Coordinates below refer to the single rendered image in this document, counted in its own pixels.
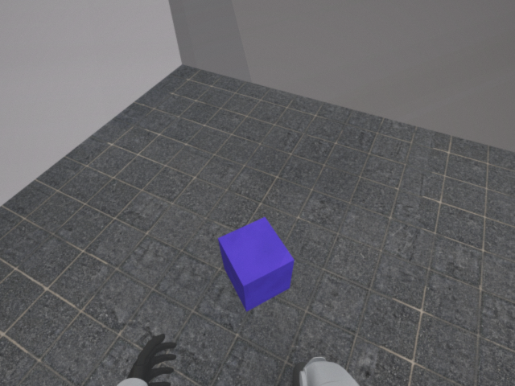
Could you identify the robot right thigh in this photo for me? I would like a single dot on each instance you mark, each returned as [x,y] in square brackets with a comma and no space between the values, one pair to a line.
[324,373]

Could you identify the robot right shin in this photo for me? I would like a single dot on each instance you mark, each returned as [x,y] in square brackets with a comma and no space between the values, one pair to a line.
[315,359]

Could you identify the carton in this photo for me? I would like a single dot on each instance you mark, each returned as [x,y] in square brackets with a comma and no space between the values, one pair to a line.
[257,262]

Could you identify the robot left hand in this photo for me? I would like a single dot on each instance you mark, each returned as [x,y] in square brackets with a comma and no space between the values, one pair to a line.
[142,368]

